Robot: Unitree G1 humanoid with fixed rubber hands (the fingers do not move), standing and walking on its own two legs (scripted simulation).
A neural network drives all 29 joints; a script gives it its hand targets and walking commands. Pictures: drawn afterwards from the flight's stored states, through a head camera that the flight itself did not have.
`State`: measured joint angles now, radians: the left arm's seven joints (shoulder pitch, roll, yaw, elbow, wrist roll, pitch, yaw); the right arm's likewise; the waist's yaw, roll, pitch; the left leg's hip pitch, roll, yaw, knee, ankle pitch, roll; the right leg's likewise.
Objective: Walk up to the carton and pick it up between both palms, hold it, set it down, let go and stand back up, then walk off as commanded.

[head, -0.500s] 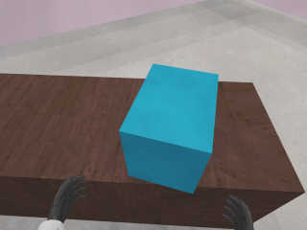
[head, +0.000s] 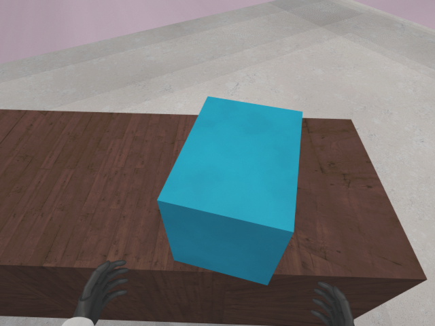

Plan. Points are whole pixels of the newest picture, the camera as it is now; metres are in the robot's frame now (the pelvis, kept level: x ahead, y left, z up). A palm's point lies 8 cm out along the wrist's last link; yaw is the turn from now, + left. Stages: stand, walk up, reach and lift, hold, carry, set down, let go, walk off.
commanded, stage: set down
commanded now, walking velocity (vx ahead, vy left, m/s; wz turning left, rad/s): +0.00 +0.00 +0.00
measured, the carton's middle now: (236, 187) +0.45 -0.03 -0.04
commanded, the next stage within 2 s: let go in 1.14 s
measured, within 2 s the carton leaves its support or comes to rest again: neither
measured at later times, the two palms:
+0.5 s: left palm out of the picture +0.15 +0.24 -0.07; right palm out of the picture +0.15 -0.20 -0.07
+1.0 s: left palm out of the picture +0.14 +0.24 -0.07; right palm out of the picture +0.14 -0.20 -0.08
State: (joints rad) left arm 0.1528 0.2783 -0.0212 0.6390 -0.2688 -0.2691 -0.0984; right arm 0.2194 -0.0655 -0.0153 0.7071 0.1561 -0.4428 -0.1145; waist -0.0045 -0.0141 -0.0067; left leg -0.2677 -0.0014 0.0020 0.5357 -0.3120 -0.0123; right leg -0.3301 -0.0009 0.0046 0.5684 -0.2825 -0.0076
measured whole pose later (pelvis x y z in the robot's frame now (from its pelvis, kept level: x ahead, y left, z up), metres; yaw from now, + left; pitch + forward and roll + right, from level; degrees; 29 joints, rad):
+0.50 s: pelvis -0.01 +0.00 +0.00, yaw +0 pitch +2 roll +1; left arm 0.19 0.28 -0.02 0.63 -0.22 -0.16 -0.07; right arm 0.22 -0.09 -0.01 0.71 0.09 -0.37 -0.07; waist 0.01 -0.01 -0.01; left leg -0.24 0.00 0.00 0.49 -0.28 -0.01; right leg -0.31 0.00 0.00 0.52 -0.25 -0.01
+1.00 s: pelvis -0.02 +0.00 +0.00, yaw +0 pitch +1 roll +1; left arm 0.19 0.28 -0.02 0.62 -0.21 -0.01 -0.02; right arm 0.19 -0.09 -0.01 0.71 0.03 -0.24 -0.04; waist 0.01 -0.01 -0.01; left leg -0.24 0.00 0.00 0.48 -0.26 -0.01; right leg -0.31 0.00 0.00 0.52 -0.24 -0.01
